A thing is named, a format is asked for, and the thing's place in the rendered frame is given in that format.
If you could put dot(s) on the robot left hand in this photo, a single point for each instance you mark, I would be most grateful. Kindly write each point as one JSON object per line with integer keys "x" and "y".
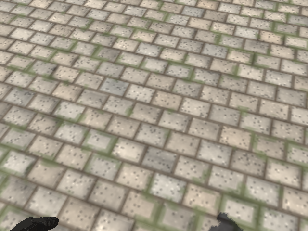
{"x": 37, "y": 224}

